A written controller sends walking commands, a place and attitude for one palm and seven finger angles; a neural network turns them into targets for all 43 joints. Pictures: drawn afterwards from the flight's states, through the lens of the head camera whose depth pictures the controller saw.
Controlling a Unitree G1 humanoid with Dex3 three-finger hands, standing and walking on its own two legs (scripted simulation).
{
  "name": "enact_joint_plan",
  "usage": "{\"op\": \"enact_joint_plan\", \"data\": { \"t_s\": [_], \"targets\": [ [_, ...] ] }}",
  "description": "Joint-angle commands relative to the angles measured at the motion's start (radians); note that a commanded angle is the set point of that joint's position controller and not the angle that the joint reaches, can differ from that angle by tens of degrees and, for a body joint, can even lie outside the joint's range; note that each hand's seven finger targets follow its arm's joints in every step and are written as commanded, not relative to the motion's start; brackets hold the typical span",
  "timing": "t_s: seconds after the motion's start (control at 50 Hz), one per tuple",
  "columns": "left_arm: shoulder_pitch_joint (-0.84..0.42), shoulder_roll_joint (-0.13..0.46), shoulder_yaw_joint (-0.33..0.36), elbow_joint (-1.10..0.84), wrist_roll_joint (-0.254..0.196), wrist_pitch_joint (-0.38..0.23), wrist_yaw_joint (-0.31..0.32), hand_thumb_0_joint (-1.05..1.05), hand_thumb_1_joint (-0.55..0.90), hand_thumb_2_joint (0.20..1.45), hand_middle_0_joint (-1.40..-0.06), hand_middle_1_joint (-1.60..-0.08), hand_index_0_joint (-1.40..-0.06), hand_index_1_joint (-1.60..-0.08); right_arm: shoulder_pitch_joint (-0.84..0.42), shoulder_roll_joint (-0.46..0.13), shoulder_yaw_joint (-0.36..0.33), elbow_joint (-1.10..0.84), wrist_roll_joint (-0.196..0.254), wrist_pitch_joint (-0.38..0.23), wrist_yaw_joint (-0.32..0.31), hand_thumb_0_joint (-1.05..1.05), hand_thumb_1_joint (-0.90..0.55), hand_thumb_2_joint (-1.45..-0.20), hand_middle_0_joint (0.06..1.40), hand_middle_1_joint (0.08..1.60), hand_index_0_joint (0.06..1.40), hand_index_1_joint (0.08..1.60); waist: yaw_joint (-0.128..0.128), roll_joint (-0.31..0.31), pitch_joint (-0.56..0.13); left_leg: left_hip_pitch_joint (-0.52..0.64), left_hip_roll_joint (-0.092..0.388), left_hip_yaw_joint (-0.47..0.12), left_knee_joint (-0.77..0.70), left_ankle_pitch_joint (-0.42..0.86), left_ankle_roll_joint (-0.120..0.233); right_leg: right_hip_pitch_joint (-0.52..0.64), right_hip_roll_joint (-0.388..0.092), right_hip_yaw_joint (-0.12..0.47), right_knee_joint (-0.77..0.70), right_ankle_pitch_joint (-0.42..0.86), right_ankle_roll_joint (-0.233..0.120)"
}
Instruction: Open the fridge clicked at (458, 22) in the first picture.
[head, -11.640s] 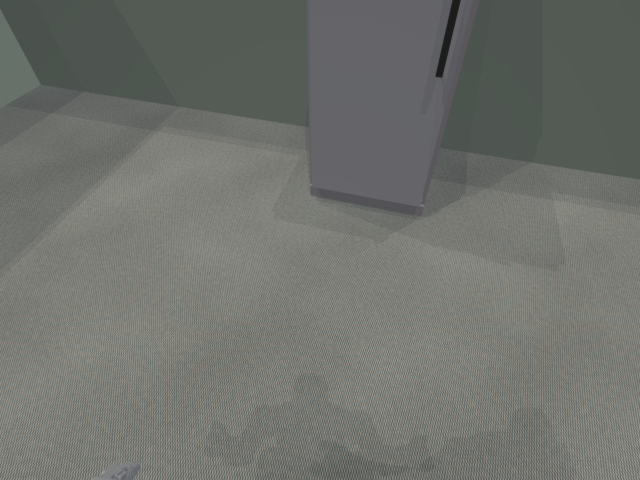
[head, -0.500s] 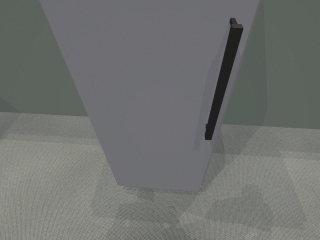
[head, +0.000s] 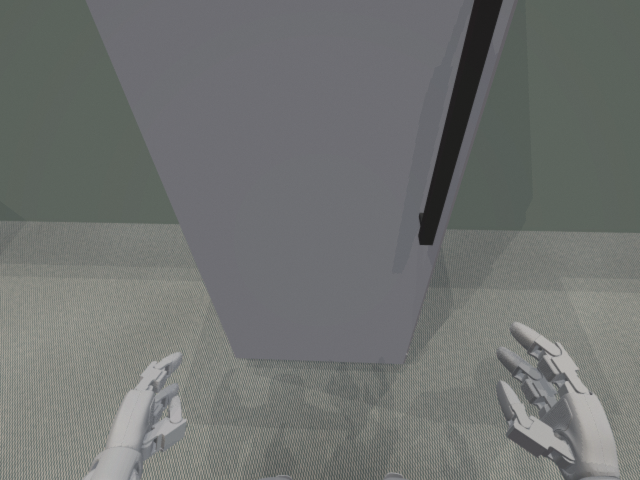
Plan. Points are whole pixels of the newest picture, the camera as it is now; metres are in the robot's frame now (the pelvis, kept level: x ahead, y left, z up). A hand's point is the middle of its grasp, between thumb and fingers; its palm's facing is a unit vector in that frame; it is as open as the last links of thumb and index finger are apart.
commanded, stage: raise the hand to about handle height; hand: right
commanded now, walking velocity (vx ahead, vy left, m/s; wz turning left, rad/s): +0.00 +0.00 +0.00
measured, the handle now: (447, 135) +0.53 -0.13 +0.18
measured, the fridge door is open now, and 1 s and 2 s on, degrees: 0 0 0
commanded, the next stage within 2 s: move the hooked fingers beside the handle in 1.72 s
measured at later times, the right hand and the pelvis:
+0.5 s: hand (583, 357) +0.26 -0.25 +0.09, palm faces +0.08 +1.00 -0.04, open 11.3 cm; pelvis +0.04 +0.00 +0.01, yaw +0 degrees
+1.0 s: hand out of the picture +0.27 -0.31 +0.12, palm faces +0.02 +1.00 -0.04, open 13.8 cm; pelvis +0.02 -0.04 +0.03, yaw -2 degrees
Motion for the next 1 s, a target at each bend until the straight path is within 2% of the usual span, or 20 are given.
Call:
{"op": "enact_joint_plan", "data": {
  "t_s": [0.0,0.02,0.04,0.1,0.14,0.16,0.2,0.24,0.28,0.32,0.36,0.44,0.5,0.54,0.64,0.74,0.76,0.84,0.92,0.98],
  "targets": [
    [-0.063,0.120,0.046,-0.223,0.010,-0.052,0.029,0.000,0.900,0.900,-0.200,-0.300,-0.200,-0.300,-0.011,-0.206,-0.169,-0.440,0.066,-0.049,-0.013,0.000,-0.433,-0.700,0.233,0.600,0.233,0.600,-0.073,-0.178,-0.159,-0.013,0.022,-0.114,-0.212,-0.117,-0.019,0.068,-0.003,0.085,-0.104,-0.051,0.039],
    [-0.049,0.108,0.042,-0.219,0.018,-0.059,0.034,0.000,0.900,0.900,-0.200,-0.300,-0.200,-0.300,-0.087,-0.234,-0.182,-0.591,0.064,-0.100,-0.048,0.000,-0.410,-0.690,0.235,0.615,0.235,0.615,-0.060,-0.235,-0.205,-0.011,0.018,-0.117,-0.200,-0.080,-0.016,0.100,-0.009,0.095,-0.088,-0.021,0.032],
    [-0.024,0.104,0.035,-0.195,0.028,-0.065,0.041,0.000,0.900,0.900,-0.200,-0.300,-0.200,-0.300,-0.176,-0.252,-0.167,-0.711,0.061,-0.150,-0.079,0.000,-0.387,-0.680,0.237,0.630,0.237,0.630,-0.025,-0.224,-0.214,-0.033,0.005,-0.118,-0.172,-0.045,-0.016,0.105,-0.020,0.114,-0.063,-0.003,0.027],
    [-0.007,0.103,0.027,-0.127,0.028,-0.090,0.057,0.000,0.900,0.900,-0.200,-0.300,-0.200,-0.300,-0.110,-0.180,-0.076,-0.701,0.038,-0.237,-0.108,0.000,-0.317,-0.650,0.242,0.675,0.242,0.675,0.015,-0.275,-0.157,-0.114,-0.003,-0.119,-0.162,-0.031,-0.008,0.101,-0.028,0.132,-0.014,0.014,0.026],
    [-0.005,0.123,0.013,-0.101,0.021,-0.103,0.062,0.000,0.900,0.900,-0.200,-0.300,-0.200,-0.300,-0.119,-0.163,-0.030,-0.613,0.048,-0.232,-0.061,0.000,-0.270,-0.630,0.245,0.705,0.245,0.705,0.056,-0.238,-0.096,-0.134,-0.004,-0.122,-0.174,-0.034,-0.021,0.065,-0.033,0.149,0.015,0.000,0.020],
    [-0.002,0.131,0.013,-0.086,0.013,-0.104,0.068,0.000,0.900,0.900,-0.200,-0.300,-0.200,-0.300,-0.109,-0.183,-0.035,-0.534,0.047,-0.201,-0.031,0.000,-0.247,-0.620,0.247,0.720,0.247,0.720,0.068,-0.173,-0.067,-0.120,0.003,-0.135,-0.198,-0.052,-0.032,0.023,-0.035,0.145,0.025,-0.017,0.019],
    [0.003,0.144,0.011,-0.088,-0.003,-0.093,0.081,0.000,0.900,0.900,-0.200,-0.300,-0.200,-0.300,-0.085,-0.212,-0.049,-0.375,0.043,-0.095,0.039,0.000,-0.200,-0.600,0.250,0.750,0.250,0.750,0.061,-0.076,-0.030,-0.091,0.015,-0.176,-0.261,-0.122,-0.047,-0.047,-0.031,0.133,0.017,-0.045,0.016],
    [-0.008,0.147,0.011,-0.106,-0.020,-0.078,0.094,0.000,0.900,0.900,-0.200,-0.300,-0.200,-0.300,-0.056,-0.252,-0.103,-0.253,0.058,0.054,0.095,0.000,-0.153,-0.580,0.253,0.780,0.253,0.780,0.016,-0.043,-0.053,-0.008,0.036,-0.212,-0.309,-0.095,-0.058,-0.043,-0.025,0.122,-0.007,-0.009,0.015],
    [-0.021,0.143,0.008,-0.145,-0.021,-0.063,0.099,0.000,0.900,0.900,-0.200,-0.300,-0.200,-0.300,-0.055,-0.313,-0.186,-0.285,0.088,0.172,0.118,0.000,-0.107,-0.560,0.257,0.810,0.257,0.810,-0.032,-0.036,-0.161,0.121,0.063,-0.211,-0.314,0.021,-0.073,0.000,-0.017,0.115,-0.036,0.062,0.017],
    [-0.033,0.126,0.002,-0.164,-0.012,-0.052,0.100,0.000,0.900,0.900,-0.200,-0.300,-0.200,-0.300,-0.032,-0.345,-0.297,-0.329,0.137,0.220,0.094,0.000,-0.060,-0.540,0.260,0.840,0.260,0.840,-0.075,-0.007,-0.250,0.233,0.076,-0.200,-0.294,0.195,-0.092,0.029,-0.019,0.125,-0.055,0.146,0.026],
    [-0.028,0.098,-0.001,-0.169,-0.002,-0.057,0.090,0.000,0.900,0.900,-0.200,-0.300,-0.200,-0.300,0.008,-0.336,-0.369,-0.396,0.172,0.187,0.047,0.000,-0.013,-0.520,0.263,0.870,0.263,0.870,-0.104,-0.004,-0.301,0.304,0.067,-0.170,-0.248,0.427,-0.097,0.061,-0.023,0.134,-0.076,0.236,0.034],
    [-0.004,0.095,0.009,-0.146,0.005,-0.087,0.065,0.000,0.900,0.900,-0.200,-0.300,-0.200,-0.300,0.007,-0.239,-0.276,-0.489,0.148,0.072,-0.005,0.000,0.080,-0.480,0.270,0.930,0.270,0.930,-0.083,-0.081,-0.232,0.208,0.009,-0.061,-0.204,0.505,-0.058,0.186,-0.025,0.123,-0.133,0.342,0.034],
    [0.029,0.121,0.019,-0.121,0.000,-0.090,0.056,0.000,0.900,0.900,-0.200,-0.300,-0.200,-0.300,-0.007,-0.192,-0.180,-0.400,0.099,0.076,0.023,0.000,0.150,-0.450,0.275,0.975,0.275,0.975,-0.025,-0.092,-0.144,0.069,-0.011,-0.017,-0.212,0.390,-0.050,0.222,-0.031,0.128,-0.145,0.323,0.031],
    [0.039,0.141,0.023,-0.121,-0.007,-0.091,0.062,0.000,0.900,0.900,-0.200,-0.300,-0.200,-0.300,-0.039,-0.208,-0.166,-0.347,0.090,0.112,0.059,0.000,0.197,-0.430,0.278,1.005,0.278,1.005,-0.013,-0.066,-0.098,0.051,-0.011,-0.026,-0.242,0.322,-0.049,0.205,-0.031,0.131,-0.154,0.264,0.027],
    [0.026,0.152,0.015,-0.141,-0.009,-0.099,0.091,0.000,0.900,0.900,-0.200,-0.300,-0.200,-0.300,-0.189,-0.379,-0.291,-0.477,0.107,0.132,0.060,0.000,0.313,-0.380,0.287,1.080,0.287,1.080,-0.049,-0.126,-0.207,0.126,-0.009,-0.016,-0.267,0.239,-0.027,0.293,-0.036,0.149,-0.218,0.239,0.033],
    [0.021,0.134,-0.002,-0.128,-0.007,-0.103,0.090,0.000,0.900,0.900,-0.200,-0.300,-0.200,-0.300,-0.211,-0.357,-0.310,-0.489,0.122,0.106,0.005,0.000,0.430,-0.330,0.295,1.155,0.295,1.155,-0.059,-0.185,-0.193,0.132,-0.019,0.009,-0.278,0.242,-0.016,0.381,-0.049,0.175,-0.264,0.283,0.057],
    [0.015,0.134,-0.006,-0.126,-0.012,-0.100,0.089,0.000,0.900,0.900,-0.200,-0.300,-0.200,-0.300,-0.219,-0.329,-0.281,-0.457,0.121,0.122,0.010,0.000,0.453,-0.320,0.297,1.170,0.297,1.170,-0.049,-0.208,-0.150,0.111,-0.018,0.014,-0.287,0.227,-0.018,0.384,-0.052,0.182,-0.279,0.263,0.063],
    [0.011,0.154,-0.009,-0.130,-0.024,-0.082,0.097,0.000,0.900,0.900,-0.200,-0.300,-0.200,-0.300,-0.272,-0.307,-0.223,-0.281,0.101,0.251,0.062,0.000,0.500,-0.300,0.300,1.200,0.300,1.200,-0.039,-0.152,-0.040,0.100,-0.016,0.017,-0.332,0.176,-0.021,0.340,-0.057,0.206,-0.342,0.120,0.064],
    [-0.007,0.158,-0.017,-0.153,-0.027,-0.076,0.110,0.000,0.900,0.900,-0.200,-0.300,-0.200,-0.300,-0.405,-0.374,-0.242,-0.292,0.080,0.337,0.092,0.000,0.500,-0.300,0.300,1.200,0.300,1.200,-0.038,-0.132,-0.064,0.125,-0.011,0.011,-0.358,0.152,-0.024,0.364,-0.055,0.221,-0.378,0.059,0.054],
    [-0.023,0.146,-0.025,-0.158,-0.021,-0.081,0.112,0.000,0.900,0.900,-0.200,-0.300,-0.200,-0.300,-0.505,-0.435,-0.301,-0.371,0.088,0.309,0.078,0.000,0.500,-0.300,0.300,1.200,0.300,1.200,-0.048,-0.141,-0.124,0.165,-0.016,0.007,-0.374,0.163,-0.018,0.436,-0.055,0.228,-0.396,0.086,0.057]
  ]
}}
